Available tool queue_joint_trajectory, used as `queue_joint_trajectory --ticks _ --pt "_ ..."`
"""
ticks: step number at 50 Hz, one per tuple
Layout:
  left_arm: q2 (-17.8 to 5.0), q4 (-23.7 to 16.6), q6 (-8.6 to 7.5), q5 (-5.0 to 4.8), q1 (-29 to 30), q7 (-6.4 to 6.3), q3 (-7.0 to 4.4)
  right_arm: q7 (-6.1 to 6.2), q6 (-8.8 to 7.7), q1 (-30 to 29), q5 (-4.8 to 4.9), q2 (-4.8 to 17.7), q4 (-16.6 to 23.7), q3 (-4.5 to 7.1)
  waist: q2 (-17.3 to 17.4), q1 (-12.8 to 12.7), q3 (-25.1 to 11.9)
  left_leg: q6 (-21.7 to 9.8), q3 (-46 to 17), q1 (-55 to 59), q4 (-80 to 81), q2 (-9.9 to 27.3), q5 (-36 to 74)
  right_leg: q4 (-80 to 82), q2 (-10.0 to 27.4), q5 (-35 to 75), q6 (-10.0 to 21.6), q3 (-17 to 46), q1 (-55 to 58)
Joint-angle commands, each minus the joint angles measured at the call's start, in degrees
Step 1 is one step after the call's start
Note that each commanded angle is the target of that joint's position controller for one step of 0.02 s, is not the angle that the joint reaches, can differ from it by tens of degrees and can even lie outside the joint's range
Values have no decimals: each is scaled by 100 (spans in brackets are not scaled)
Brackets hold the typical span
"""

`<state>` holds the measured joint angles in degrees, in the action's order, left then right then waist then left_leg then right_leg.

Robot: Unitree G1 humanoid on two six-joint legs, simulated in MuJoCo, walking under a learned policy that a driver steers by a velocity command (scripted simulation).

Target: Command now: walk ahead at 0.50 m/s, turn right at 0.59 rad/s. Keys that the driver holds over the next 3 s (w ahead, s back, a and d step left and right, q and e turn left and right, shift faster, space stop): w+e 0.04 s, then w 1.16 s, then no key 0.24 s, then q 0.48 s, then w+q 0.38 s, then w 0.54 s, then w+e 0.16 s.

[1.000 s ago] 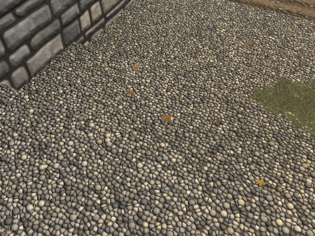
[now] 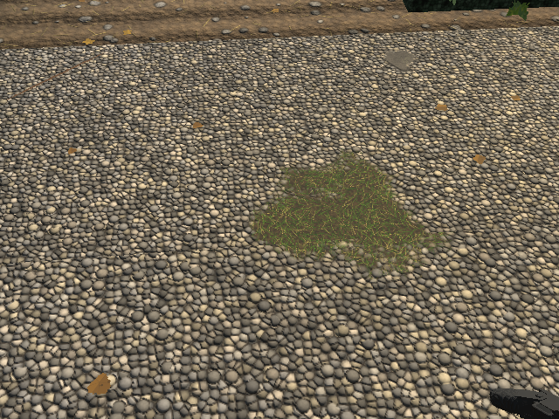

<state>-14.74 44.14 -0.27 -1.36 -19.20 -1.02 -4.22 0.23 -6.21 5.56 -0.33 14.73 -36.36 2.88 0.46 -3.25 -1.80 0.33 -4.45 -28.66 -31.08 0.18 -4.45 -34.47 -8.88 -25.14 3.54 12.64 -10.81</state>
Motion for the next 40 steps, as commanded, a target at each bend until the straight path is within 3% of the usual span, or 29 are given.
queue_joint_trajectory --ticks 1,2,3,4,5,7,8,11,13,16,18,19,21,22,23,24,25,26,27,28,29,31,32,33,34,35,37,38,40 --pt "-143 -500 -114 -53 -261 10 -4 45 -57 1632 -119 1301 66 485 1000 724 -1019 -1090 -2076 3825 502 1604 -981 -1908 210 58 130 162 -2410" --pt "-406 -594 -157 -92 -278 10 3 5 -4 2089 -44 1288 -52 515 1921 875 -1227 -1502 -3930 4165 1118 2353 -2532 -3328 300 -987 -56 -241 -3378" --pt "-769 -554 -173 -52 -60 30 -109 0 11 1911 44 963 20 418 1187 912 -567 -1373 -3770 3757 1350 2216 -3160 -3825 559 -614 -118 -216 -3807" --pt "-790 -582 -137 -31 300 30 -135 7 57 1664 10 848 15 377 686 850 -61 -1197 -3095 3178 1387 1982 -2915 -3989 734 -125 -159 -352 -3833" --pt "-744 -642 -109 11 457 38 -132 -13 86 1385 -16 747 29 338 473 734 218 -1162 -2494 2630 1474 1771 -2326 -3796 865 221 -176 -424 -3693" --pt "-632 -651 -68 -12 406 72 -141 -57 82 1018 -52 571 -5 261 594 453 364 -1076 -1618 1845 1727 1397 -1539 -3214 1148 516 -193 -465 -3111" --pt "-561 -634 -47 -4 367 82 -133 -83 52 968 -23 528 -62 251 658 396 320 -1099 -1391 1695 1856 1325 -1345 -2960 1200 579 -217 -540 -2889" --pt "-451 -728 -58 73 764 74 -63 -91 17 970 33 796 -281 332 531 410 286 -1242 -920 1756 2080 1350 -595 -1853 1349 1149 -265 -676 -2817" --pt "-318 -831 -156 113 1239 140 18 -60 62 1011 59 968 -441 368 384 521 242 -1202 -526 1774 2060 1280 102 -1008 1378 1832 -268 -833 -2575" --pt "-244 -788 -249 79 1412 226 62 -49 132 1233 100 1095 -681 396 536 604 -43 -1197 7 1741 1902 1128 636 -576 1191 2366 -364 -1211 -1814" --pt "-323 -880 -247 42 1670 248 57 -77 185 1394 160 1072 -789 385 543 696 98 -1181 -10 1865 1824 1194 463 -327 1124 2096 -314 -1295 -1739" --pt "-433 -814 -281 67 1412 294 2 -69 173 1364 147 1124 -824 405 578 562 12 -1244 -147 1987 1614 1499 730 -669 1268 2436 -196 -1073 -1638" --pt "-569 -784 -322 95 1258 338 -60 -58 198 1199 228 1167 -818 420 570 369 64 -1130 -108 2204 1201 1537 1067 -388 1209 1764 28 -1185 -1541" --pt "-668 -660 -332 106 795 339 -127 -61 219 1086 290 1179 -793 404 525 92 -99 -1052 4 2042 675 1410 1718 -31 1032 1733 144 -1379 -802" --pt "-813 -377 -340 124 41 328 -240 -58 229 1055 301 1024 -827 340 338 -267 -423 -895 272 1749 -376 1108 2257 405 865 1934 280 -1569 315" --pt "-1306 -243 -335 148 -637 279 -393 -59 188 1257 198 799 -764 252 -423 -436 -847 -566 587 687 -2164 690 1253 629 1723 2139 715 -522 1646" --pt "-1588 -349 -322 48 -565 303 -383 -127 70 1899 90 359 -701 123 -1772 13 -1083 -274 481 -1243 -3974 -105 -2673 1132 2787 1795 1527 1563 2684" --pt "-1250 -246 -352 -77 -799 371 -312 -137 -28 1477 264 767 -621 226 -1550 -267 -861 -375 -2 -2051 -4347 -77 -2723 1737 2847 902 1727 2258 2404" --pt "-971 -293 -370 -66 -484 396 -217 -117 -18 1004 347 1022 -464 304 -987 -187 -319 -447 -9 -2220 -4385 204 -2316 1790 2739 822 1559 1784 1899" --pt "-751 -375 -370 -28 -57 423 -136 -99 52 864 288 970 -429 302 -608 11 -46 -414 1 -1959 -4119 396 -1962 1838 2615 1284 1448 1353 1266" --pt "-617 -422 -389 -18 217 413 -77 -86 132 917 195 901 -467 313 -527 200 77 -368 -84 -1662 -3756 566 -1702 1956 2544 1591 1376 1061 786" --pt "-591 -356 -466 19 465 359 -77 -79 239 915 144 645 -472 264 -492 418 203 -242 -58 -1149 -3047 731 -1391 2164 2366 1955 1240 560 186" --pt "-721 -309 -541 132 342 333 -125 -114 235 899 96 624 -529 266 -269 387 101 -229 -50 -1171 -3074 720 -818 2040 2394 2300 1293 447 255" --pt "-791 -250 -569 170 270 287 -144 -127 229 771 65 601 -484 254 -204 378 61 -222 -32 -1326 -2895 691 -509 1956 2361 2674 1249 270 344" --pt "-803 -147 -621 115 13 205 -141 -164 177 391 153 741 -388 317 -279 335 212 -263 -284 -1706 -2309 735 72 1935 2255 2278 1027 99 597" --pt "-835 -78 -646 88 -159 149 -155 -204 134 131 145 682 -327 285 -434 227 218 -274 -223 -1893 -1952 689 539 1895 2259 2195 985 56 738" --pt "-757 26 -567 18 -228 -18 -134 -328 62 -274 -42 415 -240 180 -404 185 313 -325 112 -938 -664 409 2328 1611 1755 1534 759 -631 -197" --pt "-685 70 -552 63 -415 -61 -92 -433 29 -320 -82 306 -258 139 -313 119 234 -400 274 -364 -477 234 3021 1510 1677 1350 704 -784 -640" --pt "-745 90 -532 37 -525 -72 -102 -563 20 -465 3 267 -235 103 -335 62 319 -496 297 23 -295 161 3343 1225 1708 997 676 -769 -967"
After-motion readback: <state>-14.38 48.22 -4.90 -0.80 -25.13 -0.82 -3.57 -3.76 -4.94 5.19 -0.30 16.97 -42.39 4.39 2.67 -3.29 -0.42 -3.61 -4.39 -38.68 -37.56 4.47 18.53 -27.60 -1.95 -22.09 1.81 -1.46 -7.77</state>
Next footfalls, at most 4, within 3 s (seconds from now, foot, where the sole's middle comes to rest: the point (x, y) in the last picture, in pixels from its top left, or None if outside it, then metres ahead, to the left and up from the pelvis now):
0.46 right None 0.30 -0.16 -0.76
1.02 left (281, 374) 0.67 0.06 -0.90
1.42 right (361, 306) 0.90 -0.17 -0.90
1.84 left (280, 326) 0.82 0.07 -0.90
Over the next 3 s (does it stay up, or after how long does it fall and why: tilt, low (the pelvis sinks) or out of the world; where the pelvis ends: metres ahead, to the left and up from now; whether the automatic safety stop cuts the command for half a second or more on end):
stays up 1.20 0.23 -0.29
